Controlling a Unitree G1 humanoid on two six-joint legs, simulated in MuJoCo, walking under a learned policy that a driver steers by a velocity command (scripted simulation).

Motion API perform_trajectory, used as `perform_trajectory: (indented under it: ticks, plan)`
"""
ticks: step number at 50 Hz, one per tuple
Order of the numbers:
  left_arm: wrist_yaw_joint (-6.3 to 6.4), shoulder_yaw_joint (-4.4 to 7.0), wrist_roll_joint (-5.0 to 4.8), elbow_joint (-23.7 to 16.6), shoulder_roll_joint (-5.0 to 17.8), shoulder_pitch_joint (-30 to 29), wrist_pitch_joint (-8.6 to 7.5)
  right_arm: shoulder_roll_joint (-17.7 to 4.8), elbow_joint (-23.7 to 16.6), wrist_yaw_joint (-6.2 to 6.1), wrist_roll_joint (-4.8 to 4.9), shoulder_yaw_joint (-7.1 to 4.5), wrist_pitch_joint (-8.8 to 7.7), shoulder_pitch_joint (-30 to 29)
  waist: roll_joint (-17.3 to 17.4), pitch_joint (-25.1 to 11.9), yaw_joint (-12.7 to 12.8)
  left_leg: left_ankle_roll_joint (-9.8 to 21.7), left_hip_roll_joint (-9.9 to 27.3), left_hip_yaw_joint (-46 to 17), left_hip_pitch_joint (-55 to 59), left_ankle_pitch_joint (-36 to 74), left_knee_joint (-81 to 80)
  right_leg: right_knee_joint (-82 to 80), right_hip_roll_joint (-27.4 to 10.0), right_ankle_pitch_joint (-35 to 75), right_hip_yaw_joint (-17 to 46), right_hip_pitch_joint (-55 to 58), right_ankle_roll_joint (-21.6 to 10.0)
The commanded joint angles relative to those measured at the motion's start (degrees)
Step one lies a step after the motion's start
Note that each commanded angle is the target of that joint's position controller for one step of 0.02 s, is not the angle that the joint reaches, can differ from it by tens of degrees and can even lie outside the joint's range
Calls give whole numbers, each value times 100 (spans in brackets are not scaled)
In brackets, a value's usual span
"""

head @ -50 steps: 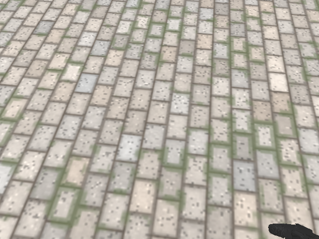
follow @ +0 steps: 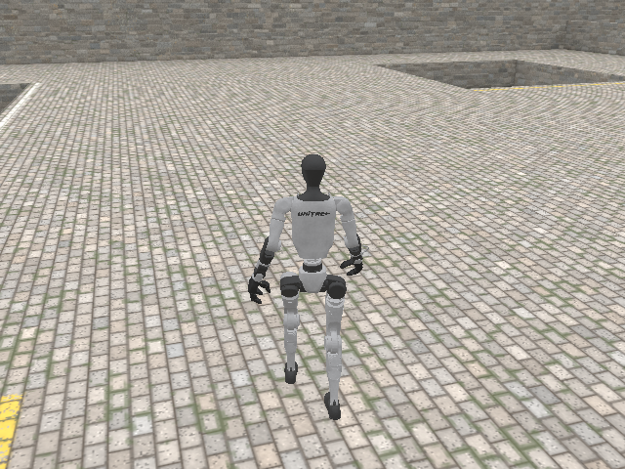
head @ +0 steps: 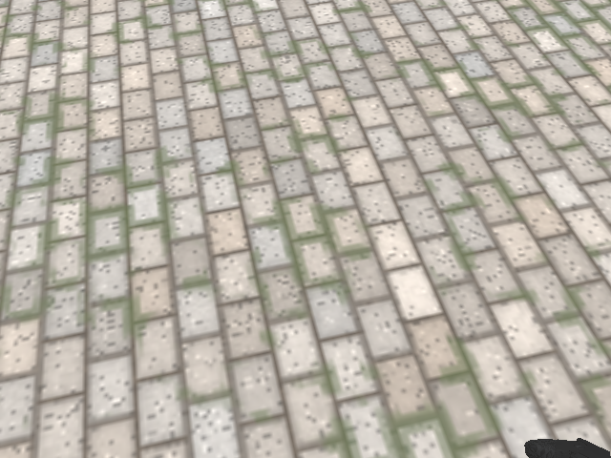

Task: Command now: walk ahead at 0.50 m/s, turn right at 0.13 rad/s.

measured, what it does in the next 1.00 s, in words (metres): walks ahead: left foot, then right foot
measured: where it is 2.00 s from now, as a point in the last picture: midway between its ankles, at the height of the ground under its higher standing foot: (293, 380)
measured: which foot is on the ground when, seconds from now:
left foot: up 0.00-0.00, down 0.02-0.50, up 0.52-0.90, down 0.92-1.00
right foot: down 0.00-0.02, up 0.04-0.46, down 0.48-0.90, up 0.92-1.00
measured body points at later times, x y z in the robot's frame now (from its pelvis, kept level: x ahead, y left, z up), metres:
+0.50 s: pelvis +0.25 +0.01 +0.00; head +0.28 +0.00 +0.45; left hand +0.45 +0.24 -0.09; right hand +0.27 -0.27 -0.14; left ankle +0.15 +0.12 -0.73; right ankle +0.38 -0.10 -0.73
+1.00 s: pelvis +0.35 +0.05 +0.01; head +0.34 +0.09 +0.46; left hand +0.46 +0.35 -0.11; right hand +0.41 -0.22 -0.10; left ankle +0.31 +0.14 -0.73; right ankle +0.39 -0.10 -0.68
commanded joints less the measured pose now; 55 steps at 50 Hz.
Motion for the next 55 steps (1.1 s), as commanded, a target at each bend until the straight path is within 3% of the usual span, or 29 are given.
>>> perform_trajectory:
  ticks: [1,2,3,4,6,8,10,12,15,20,22,24,25,26,27,28,30,32,35,38,42,44,45,46,47,48,49,51,55]
  plan:
    - [34,129,59,-320,739,-142,15,-1077,-74,-34,-34,-384,-125,1071,-662,-910,-866,507,167,-97,1998,1,27,1604,-1208,4472,456,-345,-468]
    - [20,9,104,-448,392,214,-28,-1504,30,-62,-120,-494,-114,1959,220,-1809,-980,1157,1345,-1794,4127,-117,123,3533,-533,2793,82,-2048,-118]
    - [-7,-85,-5,-359,136,767,-122,-1482,246,4,-38,-515,-51,2336,1557,-2243,-864,1735,2137,-3949,5220,-1275,-630,4954,80,-1048,113,-3646,126]
    - [-25,15,-105,-382,671,313,-168,-1008,213,9,102,-382,-31,2170,901,-1568,-1006,1477,1991,-3866,4850,-2289,-895,5470,-263,-997,434,-4326,78]
    - [-22,46,-61,-600,776,-537,-215,-759,40,-21,28,-284,43,1332,79,-373,-798,1136,1590,-2512,3225,-1639,-1212,5080,-812,44,-15,-4349,78]
    - [-21,75,19,-603,627,-496,-169,-594,16,-6,-80,-213,37,1081,206,-150,-507,1089,1261,-1869,2402,-727,-1511,4587,-1097,487,-85,-3838,129]
    - [-14,41,18,-567,425,-349,-102,-634,89,-6,-33,-224,4,1130,314,-172,-409,1167,1138,-1441,2147,-178,-1716,4256,-1171,609,-208,-3656,218]
    - [28,16,79,-674,350,-591,-70,-790,164,-45,-39,-255,-1,1128,219,-17,-368,1207,1105,-970,1980,1486,-1717,3723,-1156,879,-338,-3720,382]
    - [17,-61,101,-743,145,-944,-105,-853,261,-131,-24,-261,96,1186,221,-135,-442,931,734,-173,1869,2797,-1513,2435,-969,1899,-569,-3227,441]
    - [-91,-49,81,-903,219,-1620,-135,-897,522,-201,40,-235,259,1584,296,-245,-702,781,856,-221,2420,2302,-1164,1229,-670,2732,-541,-2798,330]
    - [-134,1,122,-923,375,-1578,-171,-933,554,-221,63,-246,324,1470,315,-288,-577,698,983,-407,2632,2158,-776,940,-636,2448,-476,-2620,175]
    - [-111,99,206,-699,599,-975,-207,-846,565,-234,63,-219,356,1409,94,-567,-274,414,645,-330,2568,1992,77,277,-578,3457,-545,-1597,-54]
    - [-58,176,303,-699,1003,-670,-217,-622,511,-213,-70,-132,301,1715,-463,-1137,-343,159,294,-231,1858,810,977,755,-1386,5944,114,-266,-406]
    - [-10,124,362,-699,887,-499,-125,-134,672,-173,-73,35,267,2465,-1354,-1874,-457,-190,-170,-160,640,-2040,2354,1043,-2600,7217,1193,1166,-1360]
    - [-21,26,252,-672,464,-339,-32,-394,719,-155,43,0,334,2328,-1431,-2226,-223,-336,-221,-434,321,-4185,3138,842,-2873,6635,1647,1117,-1634]
    - [-31,40,147,-703,562,-551,31,-844,556,-169,139,-143,431,1906,-1064,-1762,-180,-375,-91,-501,-36,-4236,3623,545,-2720,5278,1506,574,-1467]
    - [8,110,64,-687,749,-975,99,-853,467,-274,146,-226,677,1519,-697,-891,-281,-408,182,-285,-467,-3463,3752,-333,-2381,1306,1181,-560,-1074]
    - [42,154,112,-655,820,-1423,83,-723,455,-350,86,-265,834,1663,-1208,-463,-552,-442,250,-64,6,-2803,3616,-1054,-2123,-469,881,-1715,-856]
    - [84,166,94,-599,699,-1678,-52,-546,465,-370,32,-300,797,1761,-1146,-406,-690,-308,340,62,367,-2206,3119,-1288,-2005,-264,144,-2102,-777]
    - [98,243,37,-515,830,-1712,-108,-415,386,-296,16,-281,719,1519,-979,-497,-652,-134,410,174,726,-1920,2155,-1299,-2040,-187,-252,-1973,-749]
    - [63,311,-82,-456,983,-1724,3,-514,410,-184,66,-346,700,1624,-874,-453,-769,85,319,491,1195,-1822,1242,-1138,-2235,-811,-389,-1839,-621]
    - [52,270,-126,-479,813,-1943,91,-490,705,-165,47,-396,721,2227,-554,-288,-1048,311,58,766,1882,-1829,630,-475,-1962,-1279,-780,-2287,-335]
    - [41,204,-90,-496,550,-2011,128,-552,926,-175,47,-441,716,2741,8,-136,-1183,492,62,487,2188,-2263,124,547,-1612,-1467,-1142,-2619,-133]
    - [-35,86,-18,-565,101,-2103,142,-876,953,-234,10,-500,668,3114,1358,143,-1175,969,1190,-1491,2482,-3501,-879,2865,-1016,-1310,-1678,-3717,262]
    - [-64,66,-82,-855,97,-2317,35,-1415,637,-185,-30,-521,500,2835,1456,530,-987,1689,1889,-4075,2531,-5137,-2021,3725,-386,-1049,-829,-5204,293]
    - [-94,121,-196,-897,448,-2469,-128,-1361,472,-185,-108,-529,344,2410,1053,730,-887,1706,2037,-4242,2414,-5132,-2370,4000,-678,-498,-289,-5504,150]
    - [-108,192,-177,-823,715,-2346,-235,-1163,361,-205,-57,-465,244,2062,910,748,-683,1456,1894,-3723,2478,-4311,-2186,3849,-821,192,-223,-5529,98]
    - [-55,229,78,-625,709,-2323,-310,-868,322,-234,41,-387,244,1992,488,414,-640,1055,1449,-2663,2554,-2813,-1936,3303,-910,1020,-272,-5014,209]
    - [-122,162,58,-551,326,-2496,-291,-652,423,-349,38,-327,234,2472,437,61,-714,817,999,-1582,2873,-933,-1798,2281,-671,2213,-411,-4375,399]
